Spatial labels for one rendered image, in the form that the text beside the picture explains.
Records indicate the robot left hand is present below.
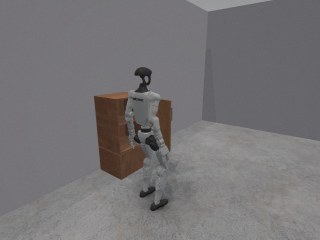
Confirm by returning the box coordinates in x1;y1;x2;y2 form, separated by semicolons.
128;133;139;149

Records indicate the left robot forearm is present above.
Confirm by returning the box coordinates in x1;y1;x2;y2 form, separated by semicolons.
125;116;135;135

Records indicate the robot right upper arm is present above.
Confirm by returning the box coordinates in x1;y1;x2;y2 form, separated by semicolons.
148;92;161;125

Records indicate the robot right hand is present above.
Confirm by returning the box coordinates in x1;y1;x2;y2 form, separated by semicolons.
158;145;170;164

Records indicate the left robot shin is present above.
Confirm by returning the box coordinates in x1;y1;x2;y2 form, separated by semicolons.
142;158;154;192

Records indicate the robot left upper arm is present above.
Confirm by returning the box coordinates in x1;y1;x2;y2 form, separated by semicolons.
125;90;136;118

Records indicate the left robot foot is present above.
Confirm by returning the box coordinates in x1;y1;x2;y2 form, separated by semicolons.
139;187;156;198

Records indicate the right robot forearm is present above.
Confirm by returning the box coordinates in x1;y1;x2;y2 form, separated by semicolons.
151;117;165;147

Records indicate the cupboard door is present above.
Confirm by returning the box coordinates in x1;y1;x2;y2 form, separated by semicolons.
150;99;171;152

